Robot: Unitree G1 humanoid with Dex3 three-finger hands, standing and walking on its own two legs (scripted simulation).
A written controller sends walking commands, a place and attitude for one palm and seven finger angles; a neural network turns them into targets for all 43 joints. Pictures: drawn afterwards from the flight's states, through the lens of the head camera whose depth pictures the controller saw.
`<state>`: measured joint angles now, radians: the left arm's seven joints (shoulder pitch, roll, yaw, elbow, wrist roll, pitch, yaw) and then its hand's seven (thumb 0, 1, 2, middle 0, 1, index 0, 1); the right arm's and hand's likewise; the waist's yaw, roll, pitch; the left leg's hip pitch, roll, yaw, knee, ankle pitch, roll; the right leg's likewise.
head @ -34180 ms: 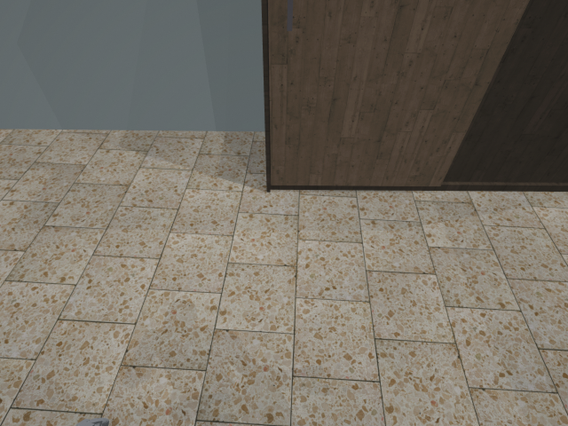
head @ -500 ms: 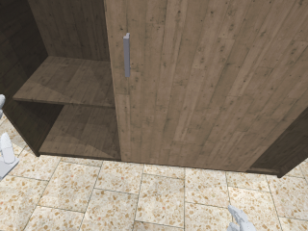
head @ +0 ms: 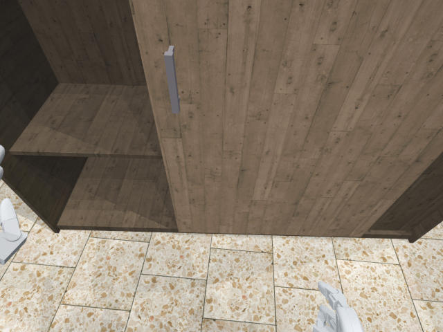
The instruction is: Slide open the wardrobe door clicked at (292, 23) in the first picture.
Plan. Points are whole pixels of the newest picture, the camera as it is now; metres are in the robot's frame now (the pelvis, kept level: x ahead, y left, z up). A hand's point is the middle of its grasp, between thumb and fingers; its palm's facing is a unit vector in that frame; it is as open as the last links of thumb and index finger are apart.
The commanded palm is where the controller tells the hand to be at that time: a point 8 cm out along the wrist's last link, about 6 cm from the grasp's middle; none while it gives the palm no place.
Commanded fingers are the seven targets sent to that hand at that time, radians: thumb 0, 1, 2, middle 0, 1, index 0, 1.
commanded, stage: stop stepping back and stand still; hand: left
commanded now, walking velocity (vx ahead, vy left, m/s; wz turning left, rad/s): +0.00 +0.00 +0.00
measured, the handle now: (173, 80) +0.62 +0.15 +0.12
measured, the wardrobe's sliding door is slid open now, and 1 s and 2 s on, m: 0.59 0.59 0.59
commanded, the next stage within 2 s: let the arm hang, fingers relaxed in 0.18 s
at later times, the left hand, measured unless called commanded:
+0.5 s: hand out of the picture +0.12 +0.24 -0.12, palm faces +0.02 -0.94 -0.33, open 7.4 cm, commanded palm none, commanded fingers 0.00 0.90 0.90 -0.20 -0.30 -0.20 -0.30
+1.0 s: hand out of the picture -0.07 +0.21 -0.17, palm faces +0.06 -0.97 -0.23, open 7.4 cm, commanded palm none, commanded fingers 0.00 0.90 0.90 -0.20 -0.30 -0.20 -0.30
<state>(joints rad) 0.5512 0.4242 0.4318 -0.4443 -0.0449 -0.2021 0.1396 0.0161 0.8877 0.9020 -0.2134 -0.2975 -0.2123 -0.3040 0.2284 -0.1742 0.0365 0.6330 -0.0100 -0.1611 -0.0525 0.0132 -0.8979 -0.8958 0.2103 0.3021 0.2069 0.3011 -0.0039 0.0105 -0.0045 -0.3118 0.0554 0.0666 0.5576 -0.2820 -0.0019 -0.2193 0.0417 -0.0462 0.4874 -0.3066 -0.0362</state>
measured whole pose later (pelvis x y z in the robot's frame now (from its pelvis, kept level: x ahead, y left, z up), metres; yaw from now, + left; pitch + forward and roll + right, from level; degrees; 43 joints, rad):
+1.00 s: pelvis -0.03 +0.02 +0.01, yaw +3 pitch +0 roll -1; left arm 0.31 0.19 0.02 1.16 0.02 0.01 0.02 0.01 0.91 0.90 -0.20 -0.30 -0.20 -0.30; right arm 0.28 -0.15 -0.01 1.11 -0.02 0.02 -0.03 0.01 -0.90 -0.90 0.21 0.30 0.20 0.30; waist 0.00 0.02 0.04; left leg -0.29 0.00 0.04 0.47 -0.19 0.04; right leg -0.20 -0.01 -0.08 0.43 -0.24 -0.01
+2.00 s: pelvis +0.01 +0.01 +0.01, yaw +2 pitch +0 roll +0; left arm 0.13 0.29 0.02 1.14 0.01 -0.02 0.01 0.01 0.90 0.90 -0.20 -0.30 -0.20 -0.30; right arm 0.10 -0.29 -0.01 1.13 -0.01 -0.01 -0.02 0.01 -0.90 -0.90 0.21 0.30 0.20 0.30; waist 0.00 0.00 0.04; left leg -0.15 0.00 0.05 0.34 -0.19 0.01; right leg -0.06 0.00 -0.07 0.31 -0.24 -0.02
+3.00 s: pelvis +0.01 -0.02 +0.01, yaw +1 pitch -2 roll +0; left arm 0.14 0.29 0.02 1.14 0.01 -0.02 0.01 0.01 0.90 0.90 -0.21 -0.30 -0.20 -0.30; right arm 0.13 -0.30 -0.01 1.14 -0.01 0.00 -0.03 0.01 -0.90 -0.90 0.21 0.30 0.20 0.30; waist -0.01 0.01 0.04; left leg -0.12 0.05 0.05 0.32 -0.17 -0.03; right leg -0.03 0.05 -0.06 0.28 -0.22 -0.05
